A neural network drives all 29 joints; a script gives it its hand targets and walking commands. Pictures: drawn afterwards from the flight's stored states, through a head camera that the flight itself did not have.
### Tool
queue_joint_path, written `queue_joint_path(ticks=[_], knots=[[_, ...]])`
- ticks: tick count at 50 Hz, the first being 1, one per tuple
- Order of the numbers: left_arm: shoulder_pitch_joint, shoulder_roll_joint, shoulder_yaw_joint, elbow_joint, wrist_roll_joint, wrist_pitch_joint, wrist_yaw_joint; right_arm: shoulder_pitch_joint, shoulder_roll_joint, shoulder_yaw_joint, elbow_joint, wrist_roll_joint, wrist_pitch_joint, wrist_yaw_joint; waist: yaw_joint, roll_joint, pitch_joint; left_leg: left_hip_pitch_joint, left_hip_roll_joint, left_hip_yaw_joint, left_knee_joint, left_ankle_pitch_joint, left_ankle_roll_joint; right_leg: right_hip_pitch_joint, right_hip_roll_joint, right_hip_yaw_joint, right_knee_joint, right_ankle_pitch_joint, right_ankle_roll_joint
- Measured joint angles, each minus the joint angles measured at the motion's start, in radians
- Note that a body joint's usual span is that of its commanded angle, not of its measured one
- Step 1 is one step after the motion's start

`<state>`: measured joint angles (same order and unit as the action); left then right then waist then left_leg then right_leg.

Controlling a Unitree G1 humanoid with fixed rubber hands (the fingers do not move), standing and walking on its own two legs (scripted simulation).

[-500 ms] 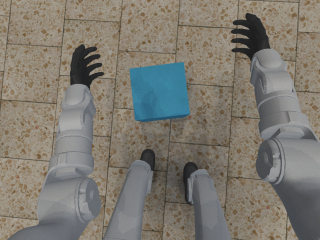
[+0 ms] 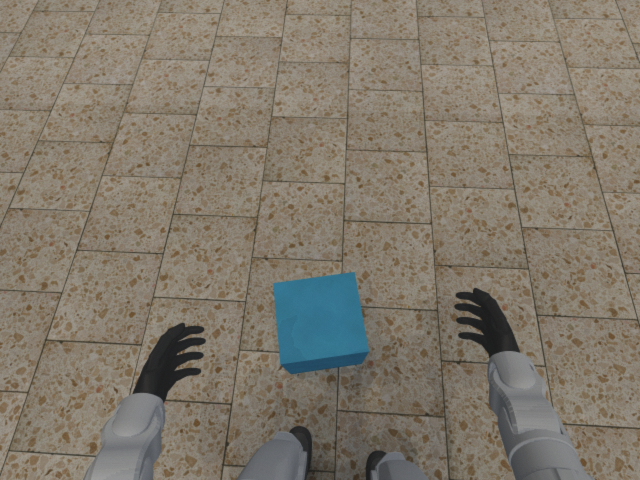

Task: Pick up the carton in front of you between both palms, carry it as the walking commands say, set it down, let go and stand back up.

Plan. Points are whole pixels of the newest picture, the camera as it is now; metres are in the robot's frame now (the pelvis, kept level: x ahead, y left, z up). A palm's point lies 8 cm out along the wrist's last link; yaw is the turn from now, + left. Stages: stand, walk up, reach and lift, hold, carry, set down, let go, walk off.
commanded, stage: let go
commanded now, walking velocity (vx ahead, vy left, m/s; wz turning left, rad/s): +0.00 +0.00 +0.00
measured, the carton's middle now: (320, 326) +0.41 +0.06 -0.62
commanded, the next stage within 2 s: stand in 0.76 s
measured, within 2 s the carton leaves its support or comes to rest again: neither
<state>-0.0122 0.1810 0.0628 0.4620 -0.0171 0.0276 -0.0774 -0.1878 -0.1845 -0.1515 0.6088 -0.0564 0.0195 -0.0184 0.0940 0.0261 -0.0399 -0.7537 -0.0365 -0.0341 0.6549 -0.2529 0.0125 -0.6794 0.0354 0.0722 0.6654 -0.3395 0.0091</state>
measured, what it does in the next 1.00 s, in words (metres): stands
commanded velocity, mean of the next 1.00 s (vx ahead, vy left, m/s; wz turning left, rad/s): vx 0.00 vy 0.00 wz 0.00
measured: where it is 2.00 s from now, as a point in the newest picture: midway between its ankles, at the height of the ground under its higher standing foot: outside the picture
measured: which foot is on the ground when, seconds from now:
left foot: down 0.00-1.00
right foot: down 0.00-1.00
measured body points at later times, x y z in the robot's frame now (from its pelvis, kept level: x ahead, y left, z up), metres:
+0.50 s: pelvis +0.02 -0.03 +0.03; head +0.03 -0.02 +0.47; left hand +0.19 +0.21 -0.05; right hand +0.19 -0.26 -0.05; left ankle +0.02 +0.11 -0.72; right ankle -0.03 -0.13 -0.72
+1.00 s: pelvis +0.02 +0.00 +0.02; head +0.03 +0.02 +0.47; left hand +0.16 +0.28 -0.08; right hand +0.16 -0.29 -0.06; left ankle +0.02 +0.11 -0.72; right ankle -0.03 -0.13 -0.71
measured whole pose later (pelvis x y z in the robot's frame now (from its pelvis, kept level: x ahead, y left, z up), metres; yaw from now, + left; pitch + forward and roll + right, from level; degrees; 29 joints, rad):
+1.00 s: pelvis +0.02 +0.00 +0.02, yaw +0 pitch +0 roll +0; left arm 0.21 0.33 0.05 0.64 0.04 0.04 0.02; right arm 0.20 -0.31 -0.05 0.70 -0.04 0.01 -0.01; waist 0.00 -0.05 0.01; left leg -0.25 -0.03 -0.04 0.54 -0.28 0.02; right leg -0.15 0.03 0.07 0.50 -0.34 0.00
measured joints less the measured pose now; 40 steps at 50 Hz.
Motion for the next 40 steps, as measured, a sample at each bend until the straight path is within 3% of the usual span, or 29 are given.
queue_joint_path(ticks=[9, 21, 27, 35, 38, 40], knots=[[0.213, 0.016, -0.039, -0.052, -0.011, -0.012, 0.005, 0.244, -0.005, 0.053, -0.066, 0.017, -0.020, 0.024, -0.030, -0.003, 0.048, 0.317, -0.003, -0.015, -0.158, 0.028, -0.009, 0.315, -0.010, -0.009, -0.152, 0.025, -0.014], [0.232, 0.037, -0.024, -0.029, 0.021, 0.057, 0.004, 0.416, -0.025, 0.110, -0.159, 0.057, 0.054, 0.074, -0.092, -0.051, 0.105, 0.576, 0.013, -0.023, -0.235, 0.030, -0.025, 0.574, 0.002, -0.014, -0.229, 0.030, -0.036], [0.223, 0.030, -0.017, -0.031, 0.040, 0.095, 0.003, 0.418, -0.025, 0.118, -0.178, 0.055, 0.092, 0.084, -0.095, -0.054, 0.132, 0.623, 0.014, -0.020, -0.229, 0.022, -0.025, 0.620, 0.002, -0.011, -0.224, 0.024, -0.037], [0.225, 0.045, -0.030, -0.073, 0.043, 0.183, 0.048, 0.413, -0.023, 0.126, -0.143, 0.063, 0.076, 0.051, -0.090, -0.041, 0.123, 0.608, 0.001, -0.028, -0.177, -0.001, -0.014, 0.618, -0.007, -0.021, -0.188, 0.003, -0.026], [0.228, 0.048, -0.034, -0.077, 0.037, 0.195, 0.056, 0.411, -0.021, 0.126, -0.141, 0.061, 0.079, 0.049, -0.089, -0.039, 0.121, 0.608, -0.004, -0.026, -0.171, -0.003, -0.009, 0.620, -0.011, -0.020, -0.186, 0.002, -0.021], [0.223, 0.062, -0.038, -0.033, 0.043, 0.151, 0.076, 0.401, -0.031, 0.133, -0.094, 0.035, 0.061, 0.033, -0.085, -0.043, 0.094, 0.576, -0.004, -0.023, -0.155, -0.008, -0.007, 0.588, -0.011, -0.017, -0.173, -0.001, -0.017]])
